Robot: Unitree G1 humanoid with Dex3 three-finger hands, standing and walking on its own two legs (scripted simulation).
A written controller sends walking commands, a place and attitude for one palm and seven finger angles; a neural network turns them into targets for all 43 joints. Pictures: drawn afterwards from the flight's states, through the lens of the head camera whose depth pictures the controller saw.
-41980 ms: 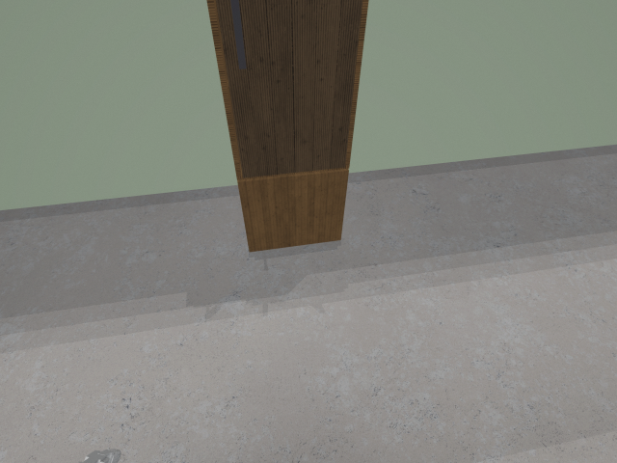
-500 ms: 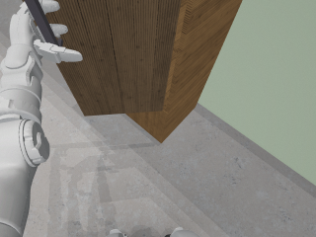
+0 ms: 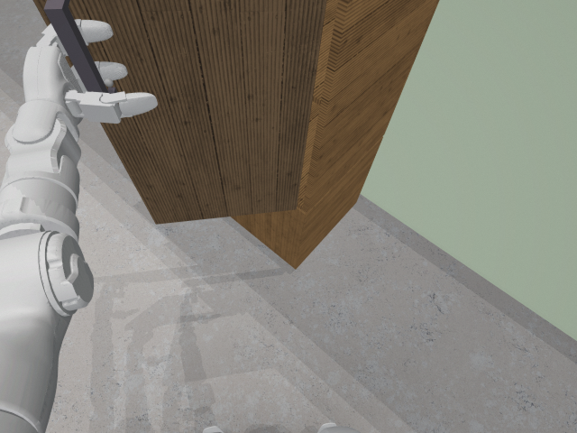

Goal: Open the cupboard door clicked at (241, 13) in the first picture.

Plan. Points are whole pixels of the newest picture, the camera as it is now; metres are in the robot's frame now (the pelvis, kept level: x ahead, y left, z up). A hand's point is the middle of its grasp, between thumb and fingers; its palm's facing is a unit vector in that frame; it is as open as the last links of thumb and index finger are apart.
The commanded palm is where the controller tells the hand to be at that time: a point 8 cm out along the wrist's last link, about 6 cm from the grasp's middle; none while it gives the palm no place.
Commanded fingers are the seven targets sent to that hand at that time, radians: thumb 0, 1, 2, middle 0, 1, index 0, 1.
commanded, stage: close the thumb around the handle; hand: left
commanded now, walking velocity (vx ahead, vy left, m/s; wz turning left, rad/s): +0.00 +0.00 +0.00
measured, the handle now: (89, 60) +0.59 +0.20 +0.16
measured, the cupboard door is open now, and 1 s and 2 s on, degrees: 49 61 98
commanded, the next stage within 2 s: pull the door open along its arc in 0.44 s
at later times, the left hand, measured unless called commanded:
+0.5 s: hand (107, 79) +0.54 +0.17 +0.16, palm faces +0.02 -1.00 -0.01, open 5.2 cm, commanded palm +0.52 +0.21 +0.15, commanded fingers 0.00 0.90 0.90 -0.40 -1.35 -0.40 -1.35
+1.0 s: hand (116, 118) +0.48 +0.15 +0.16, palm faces +0.03 -1.00 +0.06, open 5.4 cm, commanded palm +0.42 +0.20 +0.15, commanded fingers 0.00 0.90 0.90 -0.40 -1.35 -0.40 -1.35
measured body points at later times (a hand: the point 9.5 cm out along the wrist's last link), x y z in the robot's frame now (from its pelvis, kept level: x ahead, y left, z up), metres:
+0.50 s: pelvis -0.01 +0.01 +0.00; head +0.10 +0.01 +0.44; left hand +0.54 +0.22 +0.16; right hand -0.06 -0.26 -0.11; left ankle -0.01 +0.12 -0.71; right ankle -0.04 -0.11 -0.71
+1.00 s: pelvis +0.00 +0.01 +0.01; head +0.05 +0.00 +0.46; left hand +0.47 +0.21 +0.16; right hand +0.03 -0.25 -0.11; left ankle -0.01 +0.12 -0.71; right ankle -0.04 -0.11 -0.71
